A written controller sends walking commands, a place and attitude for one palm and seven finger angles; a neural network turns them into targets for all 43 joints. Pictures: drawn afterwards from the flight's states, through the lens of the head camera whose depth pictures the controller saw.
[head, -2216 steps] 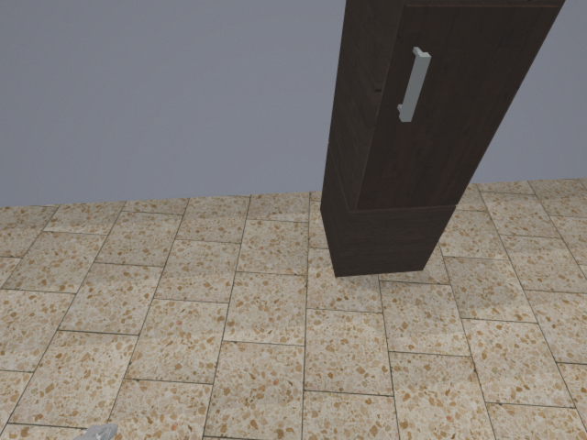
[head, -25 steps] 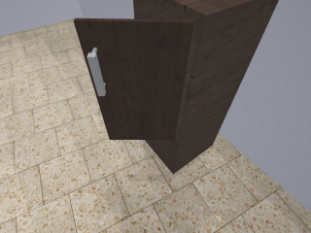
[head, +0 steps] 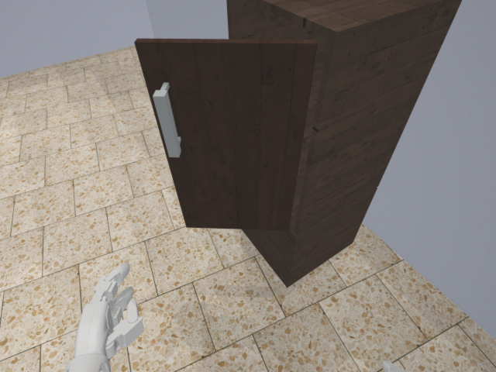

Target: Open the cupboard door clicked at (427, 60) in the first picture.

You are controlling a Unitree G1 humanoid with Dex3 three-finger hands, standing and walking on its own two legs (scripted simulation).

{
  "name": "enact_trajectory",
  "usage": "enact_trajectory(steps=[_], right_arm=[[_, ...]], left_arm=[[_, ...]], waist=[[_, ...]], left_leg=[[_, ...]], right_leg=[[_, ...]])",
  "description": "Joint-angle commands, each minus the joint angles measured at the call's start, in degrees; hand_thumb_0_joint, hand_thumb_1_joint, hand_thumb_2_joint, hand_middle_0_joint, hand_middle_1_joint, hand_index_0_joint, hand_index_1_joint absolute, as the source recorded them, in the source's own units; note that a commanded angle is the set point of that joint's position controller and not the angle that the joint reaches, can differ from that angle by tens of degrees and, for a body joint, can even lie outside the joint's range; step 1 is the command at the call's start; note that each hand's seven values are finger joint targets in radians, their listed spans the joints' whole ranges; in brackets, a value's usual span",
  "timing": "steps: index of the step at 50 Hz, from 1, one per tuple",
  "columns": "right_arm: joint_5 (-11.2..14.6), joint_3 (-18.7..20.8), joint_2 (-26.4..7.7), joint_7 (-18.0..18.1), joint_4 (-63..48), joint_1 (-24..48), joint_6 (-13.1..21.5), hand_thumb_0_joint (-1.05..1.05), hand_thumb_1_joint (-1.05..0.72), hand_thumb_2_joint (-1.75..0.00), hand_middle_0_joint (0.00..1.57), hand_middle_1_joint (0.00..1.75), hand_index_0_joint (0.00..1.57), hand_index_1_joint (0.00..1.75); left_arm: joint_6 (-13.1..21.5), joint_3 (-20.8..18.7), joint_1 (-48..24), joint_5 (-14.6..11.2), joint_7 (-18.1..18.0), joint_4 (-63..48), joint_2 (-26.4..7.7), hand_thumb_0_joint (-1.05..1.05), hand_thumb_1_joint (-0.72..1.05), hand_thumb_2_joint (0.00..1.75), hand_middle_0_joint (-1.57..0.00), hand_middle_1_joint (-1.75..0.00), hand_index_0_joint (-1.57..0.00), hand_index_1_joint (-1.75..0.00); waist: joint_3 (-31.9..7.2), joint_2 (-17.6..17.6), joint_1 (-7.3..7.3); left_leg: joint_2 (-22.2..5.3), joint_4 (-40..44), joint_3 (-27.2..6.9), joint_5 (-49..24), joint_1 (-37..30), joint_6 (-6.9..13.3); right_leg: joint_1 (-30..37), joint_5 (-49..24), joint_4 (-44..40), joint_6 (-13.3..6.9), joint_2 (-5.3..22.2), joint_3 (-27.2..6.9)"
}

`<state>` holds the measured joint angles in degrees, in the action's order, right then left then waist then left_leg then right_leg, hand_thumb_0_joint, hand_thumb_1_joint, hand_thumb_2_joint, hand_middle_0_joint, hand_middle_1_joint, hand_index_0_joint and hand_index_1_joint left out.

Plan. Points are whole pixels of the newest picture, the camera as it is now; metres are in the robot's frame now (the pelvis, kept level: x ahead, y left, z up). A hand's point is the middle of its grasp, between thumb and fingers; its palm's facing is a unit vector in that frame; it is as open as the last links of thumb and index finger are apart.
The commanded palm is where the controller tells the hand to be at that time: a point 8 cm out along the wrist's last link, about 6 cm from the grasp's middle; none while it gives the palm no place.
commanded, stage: raise the hand with hooked fingers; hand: left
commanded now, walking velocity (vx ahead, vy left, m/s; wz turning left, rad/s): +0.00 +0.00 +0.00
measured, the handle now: (170, 120) +0.59 +0.19 +0.10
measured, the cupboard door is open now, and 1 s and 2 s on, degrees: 54 54 54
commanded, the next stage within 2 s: move the hooked fingers beside the handle in 1.92 s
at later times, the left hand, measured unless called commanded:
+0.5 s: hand (127, 332) +0.18 +0.19 +0.02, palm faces -0.09 -0.99 -0.09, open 10.2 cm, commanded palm +0.15 +0.26 +0.02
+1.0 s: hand (66, 288) +0.22 +0.27 +0.07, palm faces +0.02 -1.00 -0.05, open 13.1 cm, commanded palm +0.20 +0.32 +0.08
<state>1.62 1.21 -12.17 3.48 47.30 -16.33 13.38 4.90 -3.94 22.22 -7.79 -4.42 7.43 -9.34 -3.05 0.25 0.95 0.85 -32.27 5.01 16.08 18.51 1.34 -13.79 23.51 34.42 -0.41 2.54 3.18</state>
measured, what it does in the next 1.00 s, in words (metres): stands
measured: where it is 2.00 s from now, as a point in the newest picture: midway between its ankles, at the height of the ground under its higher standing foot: outside the picture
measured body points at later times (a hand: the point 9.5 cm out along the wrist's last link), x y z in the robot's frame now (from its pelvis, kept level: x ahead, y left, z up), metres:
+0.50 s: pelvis -0.06 -0.03 -0.05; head -0.02 -0.03 +0.39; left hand +0.18 +0.24 +0.02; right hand +0.13 -0.26 -0.13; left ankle +0.01 +0.10 -0.73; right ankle -0.05 -0.11 -0.73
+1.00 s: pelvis -0.03 +0.02 -0.02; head -0.01 +0.04 +0.43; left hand +0.21 +0.32 +0.08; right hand +0.15 -0.22 -0.08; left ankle +0.01 +0.11 -0.73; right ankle -0.05 -0.11 -0.73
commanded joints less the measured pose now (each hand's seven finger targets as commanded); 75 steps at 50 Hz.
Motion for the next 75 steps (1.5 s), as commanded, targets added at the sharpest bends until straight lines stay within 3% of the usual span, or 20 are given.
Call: enact_trajectory(steps=[1,3,7,10,14,16,20,24,26,29,31,35,40,44,45,50,55,64,69,75], right_arm=[[-1.3,3.7,-8.6,-1.1,-12.7,6.0,2.5,0.0,-0.9,-0.9,0.2,0.3,0.2,0.3],[-1.4,4.5,-9.2,-2.1,-15.7,8.6,2.3,0.0,-0.9,-0.9,0.2,0.3,0.2,0.3],[-0.1,4.5,-9.9,-2.6,-22.9,10.5,1.6,0.0,-0.9,-0.9,0.2,0.3,0.2,0.3],[-0.1,3.6,-8.7,-1.4,-25.6,9.2,1.5,0.0,-0.9,-0.9,0.2,0.3,0.2,0.3],[-0.3,2.2,-8.0,0.5,-22.6,6.3,2.8,0.0,-0.9,-0.9,0.2,0.3,0.2,0.3],[0.2,1.7,-8.8,1.5,-21.0,5.9,4.2,0.0,-0.9,-0.9,0.2,0.3,0.2,0.3],[1.4,0.6,-10.8,2.8,-19.6,5.3,4.6,0.0,-0.9,-0.9,0.2,0.3,0.2,0.3],[1.6,0.1,-11.1,2.9,-21.9,7.1,2.9,0.0,-0.9,-0.9,0.2,0.3,0.2,0.3],[1.2,-0.1,-10.0,2.4,-23.2,7.4,2.1,0.0,-0.9,-0.9,0.2,0.3,0.2,0.3],[0.5,0.2,-8.7,1.4,-23.6,6.2,2.6,0.0,-0.9,-0.9,0.2,0.3,0.2,0.3],[0.5,0.7,-8.7,0.7,-22.9,4.6,3.4,0.0,-0.9,-0.9,0.2,0.3,0.2,0.3],[0.7,1.2,-10.6,0.3,-21.5,3.0,3.9,0.0,-0.9,-0.9,0.2,0.3,0.2,0.3],[1.5,1.2,-11.8,1.7,-21.3,2.9,4.5,0.0,-0.9,-0.9,0.2,0.3,0.2,0.3],[0.9,0.5,-11.5,1.9,-21.5,2.8,5.0,0.0,-0.9,-0.9,0.2,0.3,0.2,0.3],[1.0,0.3,-11.0,1.7,-21.8,3.3,5.0,0.0,-0.9,-0.9,0.2,0.3,0.2,0.3],[1.5,-0.4,-11.1,1.3,-22.3,4.3,3.3,0.0,-0.9,-0.9,0.2,0.3,0.2,0.3],[2.1,-1.0,-11.4,1.9,-23.4,4.8,1.8,0.0,-0.9,-0.9,0.2,0.3,0.2,0.3],[1.5,-2.3,-11.2,3.0,-22.4,6.1,1.6,0.0,-0.9,-0.9,0.2,0.3,0.2,0.3],[2.3,-2.3,-11.4,3.6,-21.9,6.3,1.7,0.0,-0.9,-0.9,0.2,0.3,0.2,0.3],[2.6,-2.0,-11.7,3.1,-22.6,6.2,2.0,0.0,-0.9,-0.9,0.2,0.3,0.2,0.3]], left_arm=[[13.6,-5.0,11.7,-2.7,9.3,5.6,-0.9,0.0,0.67,0.8,-0.22,-0.45,-0.22,-0.45],[21.3,-6.0,12.5,-4.8,17.2,5.6,-2.0,0.0,0.62,0.78,-0.22,-0.48,-0.22,-0.48],[25.1,-15.0,5.7,-8.1,26.9,0.8,-12.3,0.0,0.53,0.74,-0.23,-0.54,-0.23,-0.54],[25.6,-16.8,-10.2,-10.8,25.6,-13.8,-15.8,0.0,0.46,0.71,-0.23,-0.58,-0.23,-0.58],[31.8,-13.7,-25.2,-11.8,22.8,-25.2,-15.5,0.0,0.36,0.67,-0.24,-0.64,-0.24,-0.64],[32.3,-9.9,-21.6,-11.6,24.4,-21.9,-13.9,0.0,0.32,0.65,-0.24,-0.68,-0.24,-0.68],[23.6,-9.0,-21.1,-11.6,29.6,-8.4,-17.0,0.0,0.22,0.61,-0.25,-0.74,-0.25,-0.74],[9.9,-18.7,-16.5,-13.0,31.3,0.7,-24.6,0.0,0.13,0.57,-0.25,-0.8,-0.25,-0.8],[8.0,-23.4,-14.7,-15.3,29.6,-2.2,-25.0,0.0,0.08,0.55,-0.26,-0.82,-0.26,-0.82],[11.8,-26.6,-12.7,-17.2,25.9,-8.8,-23.4,0.0,0.01,0.52,-0.26,-0.87,-0.26,-0.87],[15.6,-24.5,-11.3,-16.1,24.7,-11.2,-20.8,0.0,-0.03,0.5,-0.27,-0.9,-0.27,-0.9],[17.9,-17.5,-16.5,-13.5,26.7,-9.1,-17.9,0.0,-0.13,0.46,-0.27,-0.96,-0.27,-0.96],[14.9,-18.6,-23.3,-14.0,30.2,-10.2,-21.9,0.0,-0.24,0.41,-0.28,-1.03,-0.28,-1.03],[14.5,-23.5,-25.1,-13.7,27.7,-15.2,-26.5,0.0,-0.34,0.37,-0.29,-1.1,-0.29,-1.1],[14.5,-22.1,-24.8,-13.7,27.2,-16.4,-24.3,0.0,-0.36,0.36,-0.29,-1.11,-0.29,-1.11],[9.4,-20.1,-25.4,-13.1,27.2,-9.9,-22.1,0.0,-0.48,0.31,-0.3,-1.18,-0.3,-1.18],[2.5,-18.9,-31.3,-12.2,29.6,-6.5,-23.3,0.0,-0.5,0.3,-0.3,-1.2,-0.3,-1.2],[4.6,-24.7,-43.0,-12.8,29.6,-7.2,-30.5,0.0,-0.5,0.3,-0.3,-1.2,-0.3,-1.2],[1.4,-23.8,-44.0,-12.8,32.5,-0.6,-30.7,0.0,-0.5,0.3,-0.3,-1.2,-0.3,-1.2],[-0.5,-23.6,-42.0,-13.7,34.5,3.1,-30.5,0.0,-0.5,0.3,-0.3,-1.2,-0.3,-1.2]], waist=[[2.0,-16.0,-2.18],[-2.6,-18.0,-3.95],[-12.3,-2.0,-5.84],[-16.1,5.2,-3.39],[-14.0,5.5,2.19],[-9.9,6.2,3.19],[-4.5,1.5,3.9],[-7.8,-1.8,-1.91],[-11.7,-2.8,-4.25],[-15.5,-1.3,-5.94],[-15.4,0.0,-4.86],[-10.2,-0.2,-0.75],[-12.8,3.7,-0.82],[-16.6,7.4,-2.81],[-16.3,8.9,-2.52],[-9.3,8.2,-2.3],[-8.0,6.0,-1.99],[-9.6,7.2,-2.11],[-8.2,8.0,-2.19],[-7.1,3.1,-2.47]], left_leg=[[-1.5,-6.6,-5.1,-14.4,6.5,-1.2],[-0.7,-11.7,-3.9,-11.6,13.3,-1.7],[1.2,-17.5,-1.3,-6.6,17.0,-1.2],[0.5,-19.6,-2.1,-1.3,16.4,-0.3],[-1.7,-23.4,-4.7,2.8,16.3,0.7],[-2.3,-23.0,-5.3,5.0,16.6,0.9],[-2.3,-21.7,-6.4,7.2,20.0,1.1],[-1.6,-18.8,-6.8,4.4,21.2,0.6],[-1.4,-17.3,-6.9,0.1,19.2,0.0],[-1.5,-14.6,-6.4,-6.4,14.3,-0.1],[-1.5,-12.7,-5.8,-9.3,10.5,0.0],[-1.5,-12.0,-5.7,-7.9,8.2,0.8],[-1.8,-8.8,-6.9,-5.1,3.1,0.9],[-2.5,-6.3,-8.8,-9.9,-2.7,0.0],[-2.7,-5.7,-9.1,-11.5,-4.3,-0.4],[-3.3,-2.3,-10.0,-9.3,-3.2,-1.4],[-3.3,0.3,-10.9,-6.0,-4.2,-1.6],[-2.9,3.4,-11.6,-1.5,-8.7,-1.4],[-2.3,4.4,-10.5,-0.5,-8.1,-0.8],[-1.6,3.7,-9.0,-2.3,-6.2,0.1]], right_leg=[[-16.8,-20.3,3.5,-0.3,-3.1,3.4],[-17.7,-23.6,9.5,-0.1,-2.7,1.8],[-15.9,-18.7,12.5,-0.6,-0.8,-3.8],[-19.2,-5.4,9.8,0.1,-1.0,-7.6],[-24.8,4.3,7.6,0.1,-1.7,-10.0],[-26.7,8.0,6.2,-0.3,-1.9,-10.0],[-26.1,11.2,2.5,0.8,-1.7,-11.5],[-16.4,7.5,0.2,1.9,1.2,-13.8],[-11.2,-1.7,1.2,2.5,2.0,-12.7],[-8.6,-14.0,4.5,2.5,-0.1,-8.4],[-10.4,-19.8,6.2,1.9,-1.8,-5.2],[-17.2,-16.2,6.4,1.2,-3.7,-2.2],[-16.9,-9.8,4.4,-0.2,-4.1,-0.7],[-14.2,-12.2,5.1,-1.3,-4.8,1.2],[-14.6,-12.8,5.2,-1.3,-4.8,1.7],[-14.5,-11.5,3.1,-1.2,-5.0,2.6],[-13.2,-10.9,0.6,-1.2,-4.9,2.5],[-10.0,-8.8,-3.4,-1.7,-5.3,1.6],[-8.1,-8.9,-5.6,-1.7,-4.8,1.3],[-7.3,-9.4,-7.0,-1.4,-4.8,0.9]])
